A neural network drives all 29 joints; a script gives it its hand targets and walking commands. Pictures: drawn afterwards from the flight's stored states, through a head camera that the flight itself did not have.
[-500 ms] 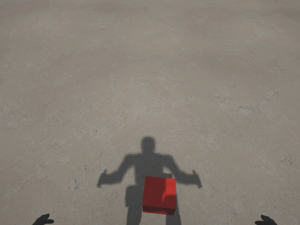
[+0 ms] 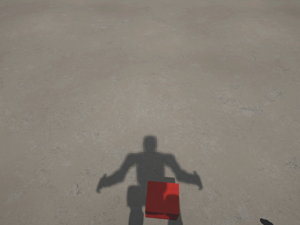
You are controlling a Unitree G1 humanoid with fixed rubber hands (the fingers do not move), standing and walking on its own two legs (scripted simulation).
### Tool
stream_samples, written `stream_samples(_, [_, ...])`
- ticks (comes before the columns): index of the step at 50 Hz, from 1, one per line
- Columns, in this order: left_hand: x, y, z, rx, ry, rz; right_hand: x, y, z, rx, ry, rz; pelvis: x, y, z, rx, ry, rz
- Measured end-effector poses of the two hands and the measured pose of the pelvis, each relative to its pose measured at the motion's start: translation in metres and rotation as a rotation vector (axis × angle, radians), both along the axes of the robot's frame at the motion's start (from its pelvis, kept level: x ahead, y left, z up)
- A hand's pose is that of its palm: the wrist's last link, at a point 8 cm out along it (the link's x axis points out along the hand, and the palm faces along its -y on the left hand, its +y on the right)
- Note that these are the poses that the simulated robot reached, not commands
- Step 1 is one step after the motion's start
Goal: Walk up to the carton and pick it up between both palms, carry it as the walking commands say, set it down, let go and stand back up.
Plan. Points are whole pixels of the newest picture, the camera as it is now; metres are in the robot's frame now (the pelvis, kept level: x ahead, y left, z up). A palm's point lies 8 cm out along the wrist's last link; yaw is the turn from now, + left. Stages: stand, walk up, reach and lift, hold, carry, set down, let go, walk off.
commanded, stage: walk up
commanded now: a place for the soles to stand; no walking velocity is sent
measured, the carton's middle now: (162, 200) +0.40 -0.04 -0.70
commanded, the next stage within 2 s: reach and lift in 1.18 s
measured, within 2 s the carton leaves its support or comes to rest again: neither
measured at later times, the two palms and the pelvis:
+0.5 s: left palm out of the picture +0.09 +0.34 -0.09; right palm out of the picture +0.13 -0.31 -0.09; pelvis +0.00 +0.00 +0.00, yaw +0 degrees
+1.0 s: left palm out of the picture +0.09 +0.33 -0.09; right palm out of the picture +0.13 -0.32 -0.09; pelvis +0.00 +0.00 +0.00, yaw +0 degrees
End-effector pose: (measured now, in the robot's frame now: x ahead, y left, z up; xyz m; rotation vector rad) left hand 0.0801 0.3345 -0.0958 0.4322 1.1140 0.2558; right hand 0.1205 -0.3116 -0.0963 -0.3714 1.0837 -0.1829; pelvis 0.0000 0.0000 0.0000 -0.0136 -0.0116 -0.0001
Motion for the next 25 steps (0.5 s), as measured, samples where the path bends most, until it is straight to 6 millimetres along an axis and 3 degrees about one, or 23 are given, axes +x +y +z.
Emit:
stream_samples(15, [0.01, -0.001, 0.003, 0.02, -0.029, -0.002, 0.015, -0.006, 0.001, -0.002, -0.034, 0.005, 0.003, -0.003, -0.003, 0.003, -0.007, 0.001])
stream_samples(25, [0.006, 0.003, 0.003, 0.016, -0.028, 0.009, 0.01, -0.003, 0.002, -0.005, -0.033, 0.019, 0.001, -0.001, -0.004, 0.012, -0.009, -0.003])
